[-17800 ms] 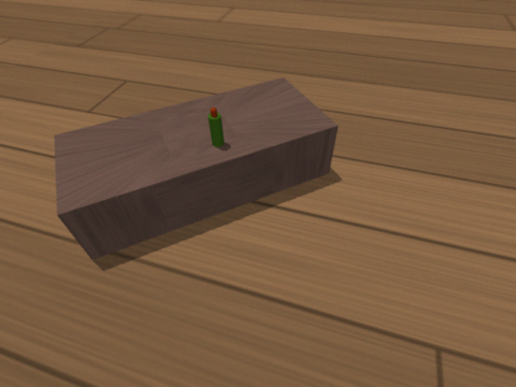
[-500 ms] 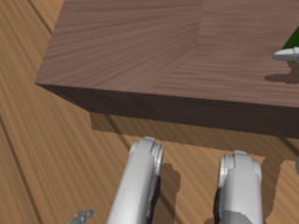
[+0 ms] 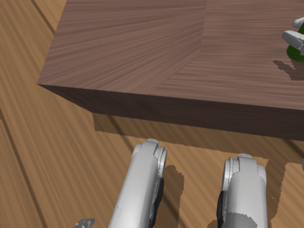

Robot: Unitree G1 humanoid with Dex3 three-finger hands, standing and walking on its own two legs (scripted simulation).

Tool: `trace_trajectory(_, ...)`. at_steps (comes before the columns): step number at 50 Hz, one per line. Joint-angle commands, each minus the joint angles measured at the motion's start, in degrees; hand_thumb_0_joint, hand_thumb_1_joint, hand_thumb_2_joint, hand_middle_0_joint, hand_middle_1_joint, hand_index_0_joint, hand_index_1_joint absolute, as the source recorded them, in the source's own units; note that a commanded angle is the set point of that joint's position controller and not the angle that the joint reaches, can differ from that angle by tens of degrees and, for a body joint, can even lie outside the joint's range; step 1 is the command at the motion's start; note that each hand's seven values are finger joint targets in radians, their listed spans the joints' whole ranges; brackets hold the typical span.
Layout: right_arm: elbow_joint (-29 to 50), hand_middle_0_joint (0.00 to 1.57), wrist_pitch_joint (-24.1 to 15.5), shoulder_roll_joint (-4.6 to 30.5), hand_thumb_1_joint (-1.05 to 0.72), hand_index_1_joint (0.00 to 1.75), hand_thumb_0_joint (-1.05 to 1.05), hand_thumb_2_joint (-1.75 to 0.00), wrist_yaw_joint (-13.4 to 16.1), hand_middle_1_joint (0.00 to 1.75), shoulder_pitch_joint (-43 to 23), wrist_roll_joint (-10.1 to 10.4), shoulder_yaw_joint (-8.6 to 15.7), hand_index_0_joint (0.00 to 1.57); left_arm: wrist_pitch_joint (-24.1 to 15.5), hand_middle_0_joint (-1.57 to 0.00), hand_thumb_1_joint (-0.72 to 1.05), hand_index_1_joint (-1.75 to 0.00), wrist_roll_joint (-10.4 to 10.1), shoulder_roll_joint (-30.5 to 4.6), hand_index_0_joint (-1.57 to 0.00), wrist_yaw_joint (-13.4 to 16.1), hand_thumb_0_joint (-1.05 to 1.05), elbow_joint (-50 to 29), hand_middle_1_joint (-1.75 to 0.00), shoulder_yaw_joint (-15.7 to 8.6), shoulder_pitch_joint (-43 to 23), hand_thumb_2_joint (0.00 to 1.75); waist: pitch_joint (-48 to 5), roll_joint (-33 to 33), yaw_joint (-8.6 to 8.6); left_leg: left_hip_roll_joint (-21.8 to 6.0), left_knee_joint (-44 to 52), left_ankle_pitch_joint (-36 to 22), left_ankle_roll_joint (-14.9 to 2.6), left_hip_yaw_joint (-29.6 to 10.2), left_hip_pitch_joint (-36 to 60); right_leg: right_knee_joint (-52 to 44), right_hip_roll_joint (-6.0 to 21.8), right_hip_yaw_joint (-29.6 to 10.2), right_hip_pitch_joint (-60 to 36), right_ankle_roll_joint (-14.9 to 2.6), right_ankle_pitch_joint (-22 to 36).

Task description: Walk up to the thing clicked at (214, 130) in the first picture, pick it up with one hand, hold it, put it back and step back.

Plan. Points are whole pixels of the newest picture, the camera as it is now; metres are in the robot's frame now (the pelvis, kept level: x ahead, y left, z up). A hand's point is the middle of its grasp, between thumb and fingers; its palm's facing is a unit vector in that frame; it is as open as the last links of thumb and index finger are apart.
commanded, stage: settle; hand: right
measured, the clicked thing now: out of the picture +0.57 -0.24 +0.04
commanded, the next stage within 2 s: lift in 1.50 s
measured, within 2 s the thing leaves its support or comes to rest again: leaves its support in 0.36 s
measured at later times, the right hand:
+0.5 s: hand out of the picture +0.56 -0.23 +0.05, palm faces +0.18 +0.98 -0.04, open 8.0 cm
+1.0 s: hand out of the picture +0.56 -0.23 +0.10, palm faces +0.18 +0.98 -0.03, open 8.0 cm
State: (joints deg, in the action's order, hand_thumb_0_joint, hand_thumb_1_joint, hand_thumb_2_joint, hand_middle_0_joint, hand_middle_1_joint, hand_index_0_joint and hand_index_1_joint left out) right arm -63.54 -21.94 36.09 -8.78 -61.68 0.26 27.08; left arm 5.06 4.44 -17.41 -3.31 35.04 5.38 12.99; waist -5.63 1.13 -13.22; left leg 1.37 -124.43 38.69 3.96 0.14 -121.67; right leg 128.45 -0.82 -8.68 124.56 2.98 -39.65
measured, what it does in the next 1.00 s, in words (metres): rises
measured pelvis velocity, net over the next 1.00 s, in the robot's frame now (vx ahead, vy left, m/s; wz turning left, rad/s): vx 0.02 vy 0.00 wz -0.02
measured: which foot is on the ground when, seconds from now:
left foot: down 0.00-1.00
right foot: down 0.00-1.00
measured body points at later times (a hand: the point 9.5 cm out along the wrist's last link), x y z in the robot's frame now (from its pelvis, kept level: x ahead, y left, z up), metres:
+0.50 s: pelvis +0.01 +0.00 +0.04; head +0.24 -0.04 +0.43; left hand +0.06 +0.28 -0.07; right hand +0.54 -0.28 +0.05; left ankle +0.10 +0.14 -0.35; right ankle +0.08 -0.14 -0.35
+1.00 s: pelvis +0.02 +0.00 +0.09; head +0.24 -0.04 +0.48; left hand +0.07 +0.27 -0.03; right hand +0.55 -0.28 +0.11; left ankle +0.10 +0.14 -0.35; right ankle +0.08 -0.14 -0.35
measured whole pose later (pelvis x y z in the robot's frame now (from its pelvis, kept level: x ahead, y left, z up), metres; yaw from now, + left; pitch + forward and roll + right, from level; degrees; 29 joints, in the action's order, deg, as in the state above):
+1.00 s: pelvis +0.02 +0.00 +0.09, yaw -1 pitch +37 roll +4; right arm -56.9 -17.9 30.5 -7.3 -55.1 1.0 27.9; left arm 3.1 2.2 -15.1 -2.0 35.5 2.0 12.9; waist -8.1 2.0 -11.7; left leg 0.9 -108.8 38.1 3.3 -0.6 -107.6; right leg 111.9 1.1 -6.1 109.4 2.4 -39.4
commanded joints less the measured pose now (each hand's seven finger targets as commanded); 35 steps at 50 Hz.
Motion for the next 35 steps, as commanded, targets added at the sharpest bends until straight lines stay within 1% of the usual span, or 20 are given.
trace_trajectory(1,12.05,1.31,-4.29,13.75,-0.43,1.19,0.0,-1.01,0.31,1.19,-23.13,0.75,1.06,1.29,0.09,-0.2,0.9,-0.29,0.37,-13.1,-0.19,0.98,0.0,-0.87,-0.29,-4.33,11.67,0.89,-38.69,13.02,-1.16,-0.16,12.48,-11.89,-5.56,5.9,22.67,-14.4,1.31,5.28,-25.29,-4.15,9.66)
trace_trajectory(6,16.04,1.4,-3.93,13.97,-0.59,1.5,0.0,-1.41,0.27,1.5,-25.08,0.75,0.1,1.42,0.38,-0.21,0.88,-0.3,0.08,-13.12,-0.21,1.11,0.0,-1.36,-0.3,-4.61,11.44,0.9,-42.24,15.17,-0.79,-0.24,12.67,-12.62,-5.74,5.64,24.17,-15.43,1.34,5.32,-28.15,-3.92,10.64)
trace_trajectory(10,19.01,1.46,-2.88,14.73,-0.67,1.57,0.0,-1.49,0.65,1.57,-26.0,1.1,0.81,1.48,0.66,-0.21,0.89,-0.3,-0.26,-13.69,-0.21,1.4,0.0,-1.22,-0.3,-5.55,11.69,0.9,-45.52,17.48,0.1,-0.27,13.15,-13.16,-6.04,5.5,24.5,-17.11,1.46,5.2,-32.45,-3.45,12.0)
trace_trajectory(11,18.98,1.46,-2.41,16.71,-0.64,1.58,0.0,-1.5,0.97,1.58,-24.63,0.9,2.59,1.48,0.76,-0.2,0.9,-0.3,-0.18,-14.33,-0.2,1.52,0.0,-1.62,-0.3,-6.32,12.21,0.89,-46.71,17.59,0.24,-0.31,14.02,-13.59,-5.85,5.36,26.42,-17.07,1.51,5.42,-32.51,-3.56,12.04)
trace_trajectory(12,22.84,1.46,-2.57,13.43,-0.61,1.57,0.0,-1.47,0.67,1.57,-28.04,1.23,-0.21,1.48,0.77,-0.2,0.9,-0.3,-0.31,-13.22,-0.2,1.56,0.0,-0.99,-0.3,-5.86,12.29,0.89,-46.89,16.98,-0.67,-0.4,14.3,-13.97,-5.86,5.39,26.37,-17.7,1.43,5.28,-33.53,-3.48,12.7)
trace_trajectory(14,25.08,1.48,-2.28,15.28,-0.54,1.57,0.0,-1.45,1.07,1.57,-27.43,1.36,1.02,1.5,0.74,-0.2,0.9,-0.3,-0.49,-12.88,-0.2,1.66,0.0,-1.08,-0.3,-6.09,11.94,0.9,-48.78,18.31,0.86,-0.5,14.75,-15.35,-6.01,4.82,27.86,-18.34,1.47,5.77,-35.88,-3.36,14.66)
trace_trajectory(16,28.3,1.48,-2.21,16.19,-0.48,1.55,0.0,-1.4,1.16,1.55,-28.4,1.68,1.57,1.51,0.59,-0.2,0.9,-0.3,-0.77,-13.26,-0.2,1.96,0.0,-0.77,-0.3,-7.11,12.2,0.9,-50.62,19.63,0.8,-0.64,15.24,-16.7,-6.14,4.59,28.38,-19.05,1.58,5.54,-38.76,-3.2,16.82)
trace_trajectory(17,26.25,1.47,-1.58,15.31,-0.46,1.54,0.0,-1.4,1.1,1.54,-24.81,2.33,1.98,1.5,0.32,-0.2,0.9,-0.3,-0.97,-14.55,-0.2,2.23,0.0,-0.34,-0.3,-8.39,12.05,0.9,-49.65,18.11,1.02,-0.62,16.67,-16.2,-5.99,4.42,28.57,-19.47,1.58,5.62,-38.82,-3.42,15.93)
trace_trajectory(20,32.27,1.46,-1.65,16.73,-0.45,1.54,0.0,-1.4,1.74,1.54,-28.22,3.6,2.92,1.49,-0.16,-0.2,0.9,-0.29,-1.57,-13.12,-0.19,2.67,0.0,-0.53,-0.29,-8.28,11.72,0.9,-50.43,18.09,1.52,-0.77,18.8,-14.89,-6.13,3.68,29.95,-21.81,1.6,5.87,-39.7,-3.55,14.31)
trace_trajectory(22,32.09,1.45,-1.62,15.9,-0.45,1.53,0.0,-1.39,2.13,1.53,-27.7,4.08,2.55,1.48,-0.61,-0.2,0.89,-0.3,-1.82,-12.7,-0.19,3.1,0.0,-0.06,-0.29,-8.47,11.43,0.9,-48.56,16.56,1.15,-0.66,20.4,-14.84,-5.99,3.51,29.94,-22.5,1.65,5.84,-40.17,-3.79,14.01)
trace_trajectory(23,26.34,1.45,-1.07,11.49,-0.46,1.53,0.0,-1.39,1.95,1.53,-23.84,4.16,0.31,1.48,-0.92,-0.2,0.89,-0.3,-1.76,-12.91,-0.19,3.28,0.0,0.68,-0.29,-9.13,11.48,0.9,-45.92,14.03,-0.12,-0.54,21.31,-14.84,-5.76,3.76,30.02,-22.73,1.7,5.68,-38.95,-4.01,13.59)
trace_trajectory(25,30.66,1.42,-1.98,15.61,-0.44,1.5,0.0,-1.37,2.45,1.5,-27.39,4.26,2.96,1.45,-1.33,-0.2,0.89,-0.3,-1.88,-12.45,-0.19,3.51,0.0,0.59,-0.29,-8.89,11.63,0.9,-47.09,14.25,0.88,-0.77,22.25,-15.67,-5.69,3.14,31.94,-23.37,1.66,6.08,-39.63,-4.07,14.03)
trace_trajectory(26,33.39,1.4,-2.37,16.45,-0.4,1.48,0.0,-1.35,2.38,1.48,-28.92,4.0,2.17,1.43,-1.43,-0.2,0.89,-0.29,-2.06,-11.65,-0.19,3.58,0.0,-0.24,-0.29,-8.45,11.06,0.9,-49.75,15.48,1.55,-0.71,23.07,-15.6,-5.74,2.53,33.51,-23.93,1.74,6.42,-40.67,-4.15,13.79)
trace_trajectory(27,31.35,1.41,-2.39,14.16,-0.41,1.48,0.0,-1.34,2.16,1.48,-29.43,3.75,1.1,1.44,-1.48,-0.19,0.89,-0.29,-2.04,-10.59,-0.19,3.47,0.0,0.6,-0.29,-7.84,11.57,0.9,-48.95,14.56,0.49,-0.79,22.95,-16.52,-5.64,2.77,33.17,-23.91,1.76,6.34,-41.53,-4.05,15.17)
trace_trajectory(29,21.89,1.44,-1.56,11.04,-0.45,1.5,0.0,-1.36,1.79,1.5,-22.26,3.63,0.69,1.47,-1.81,-0.19,0.9,-0.3,-1.72,-12.24,-0.19,3.73,0.0,2.71,-0.29,-9.4,12.11,0.9,-43.7,12.84,-0.36,-0.68,24.03,-16.97,-5.54,3.05,32.73,-24.32,1.88,6.11,-40.82,-4.16,15.45)
trace_trajectory(31,17.08,1.44,-1.54,8.5,-0.45,1.49,0.0,-1.35,0.97,1.49,-20.19,3.55,-0.55,1.46,-2.1,-0.2,0.9,-0.3,-1.6,-11.94,-0.2,3.57,0.0,3.95,-0.3,-9.09,12.45,0.9,-40.08,11.19,-0.4,-0.82,24.39,-16.49,-5.62,3.1,31.66,-24.82,1.81,5.99,-38.41,-4.19,15.26)
trace_trajectory(32,27.05,1.43,-2.79,14.95,-0.43,1.49,0.0,-1.35,1.01,1.49,-26.58,3.29,2.08,1.45,-2.17,-0.2,0.9,-0.3,-1.72,-11.88,-0.2,3.44,0.0,1.29,-0.3,-8.97,11.79,0.89,-45.52,14.89,1.39,-0.8,24.46,-16.91,-5.93,2.29,33.33,-25.48,1.87,6.2,-39.97,-4.11,15.92)
trace_trajectory(33,27.52,1.41,-2.88,15.15,-0.42,1.48,0.0,-1.34,0.85,1.48,-27.29,2.78,1.94,1.44,-2.03,-0.19,0.9,-0.29,-1.81,-10.54,-0.19,3.15,0.0,0.75,-0.29,-7.92,11.99,0.9,-48.64,15.45,1.68,-0.95,24.43,-19.09,-5.86,2.44,35.85,-26.04,1.91,6.35,-43.22,-3.88,18.67)
trace_trajectory(34,22.38,1.41,-2.13,13.82,-0.41,1.47,0.0,-1.32,0.68,1.46,-22.51,2.75,2.3,1.44,-1.98,-0.19,0.91,-0.29,-1.83,-11.88,-0.2,3.19,0.0,0.67,-0.3,-8.75,11.67,0.89,-47.13,14.2,1.58,-0.9,24.76,-18.53,-5.77,2.74,35.44,-26.34,1.86,6.07,-43.96,-3.85,18.73)
trace_trajectory(35,24.7,1.42,-2.45,12.5,-0.41,1.47,0.0,-1.32,0.69,1.47,-24.38,3.0,1.7,1.45,-1.89,-0.2,0.9,-0.29,-1.95,-9.76,-0.2,2.91,0.0,-0.28,-0.3,-7.54,11.4,0.89,-47.28,13.15,1.34,-0.82,24.53,-21.42,-5.68,2.79,36.7,-25.98,2.0,6.11,-43.9,-3.88,21.32)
